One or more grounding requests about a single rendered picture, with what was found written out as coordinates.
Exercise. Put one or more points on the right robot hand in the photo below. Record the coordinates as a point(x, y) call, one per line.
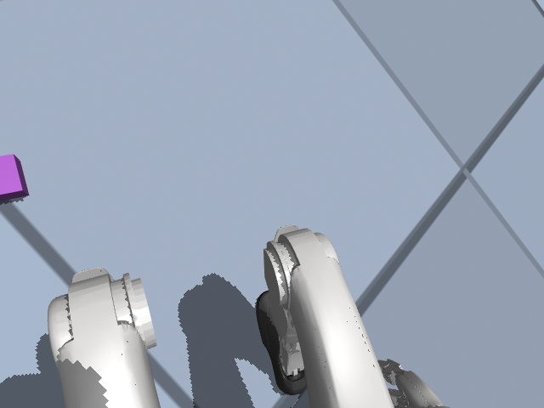
point(412, 391)

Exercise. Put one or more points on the right robot foot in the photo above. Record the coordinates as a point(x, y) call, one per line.
point(291, 385)

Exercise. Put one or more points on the small box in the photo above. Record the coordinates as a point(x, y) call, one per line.
point(12, 179)

